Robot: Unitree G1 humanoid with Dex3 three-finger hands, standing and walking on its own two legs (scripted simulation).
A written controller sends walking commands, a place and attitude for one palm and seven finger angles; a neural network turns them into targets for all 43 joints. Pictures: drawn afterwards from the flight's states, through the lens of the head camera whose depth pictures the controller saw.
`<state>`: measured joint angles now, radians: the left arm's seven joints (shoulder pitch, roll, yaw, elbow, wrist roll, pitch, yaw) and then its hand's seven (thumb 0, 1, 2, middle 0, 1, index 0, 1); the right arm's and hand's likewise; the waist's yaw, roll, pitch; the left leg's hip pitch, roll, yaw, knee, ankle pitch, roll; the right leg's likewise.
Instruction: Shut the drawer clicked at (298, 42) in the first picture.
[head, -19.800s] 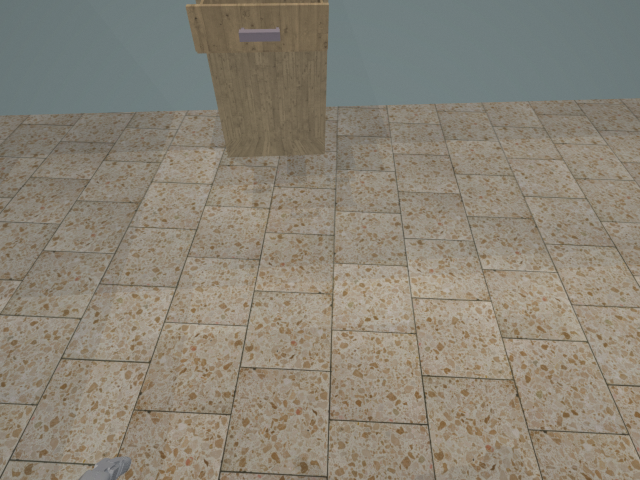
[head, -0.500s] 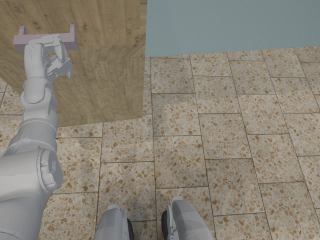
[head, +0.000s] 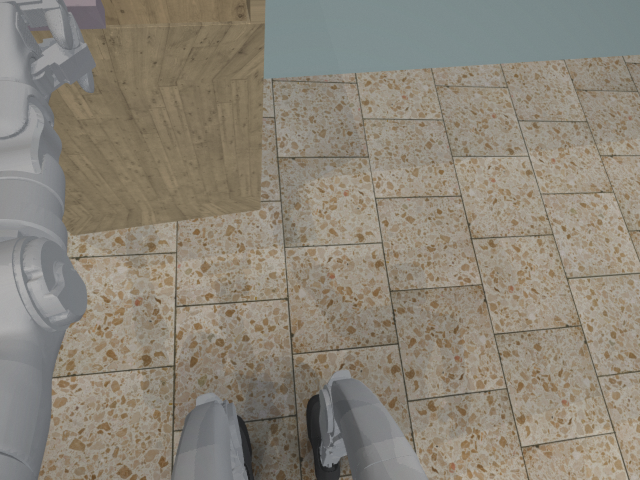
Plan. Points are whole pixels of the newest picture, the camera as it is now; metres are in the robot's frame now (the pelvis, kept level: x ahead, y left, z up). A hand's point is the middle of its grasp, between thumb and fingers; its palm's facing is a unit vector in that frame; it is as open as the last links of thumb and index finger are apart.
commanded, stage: push the drawer shut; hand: left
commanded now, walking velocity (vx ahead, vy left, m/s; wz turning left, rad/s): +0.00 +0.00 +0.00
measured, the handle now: out of the picture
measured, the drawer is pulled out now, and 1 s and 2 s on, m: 0.00 0.00 0.00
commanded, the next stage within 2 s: pull the fist back off the drawer in 0.10 s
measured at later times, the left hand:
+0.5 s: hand (70, 48) +0.59 +0.18 +0.07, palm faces +0.06 -1.00 -0.03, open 3.0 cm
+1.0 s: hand (73, 73) +0.56 +0.18 +0.07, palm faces +0.09 -1.00 -0.02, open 3.3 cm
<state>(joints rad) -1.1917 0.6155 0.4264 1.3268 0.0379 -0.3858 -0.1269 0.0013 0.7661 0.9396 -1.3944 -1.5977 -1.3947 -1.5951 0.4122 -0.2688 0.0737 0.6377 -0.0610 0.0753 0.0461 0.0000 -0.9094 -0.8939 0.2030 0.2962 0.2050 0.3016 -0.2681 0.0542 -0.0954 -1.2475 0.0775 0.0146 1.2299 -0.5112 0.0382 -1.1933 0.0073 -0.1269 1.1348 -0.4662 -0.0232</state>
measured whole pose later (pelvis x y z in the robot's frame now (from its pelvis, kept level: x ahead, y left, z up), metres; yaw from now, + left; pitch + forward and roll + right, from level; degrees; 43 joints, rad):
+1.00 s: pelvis +0.02 +0.01 +0.02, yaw +0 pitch +27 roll -4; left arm -0.94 0.46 0.40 1.12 -0.03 -0.42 -0.08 0.02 0.89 0.90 -1.40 -1.60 -1.40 -1.60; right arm 0.38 -0.26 0.04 0.61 -0.05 0.07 0.07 0.00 -0.91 -0.89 0.20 0.30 0.21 0.30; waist -0.21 0.04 -0.12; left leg -1.10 0.07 0.05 1.14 -0.52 0.05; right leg -1.06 0.00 -0.09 1.06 -0.47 0.00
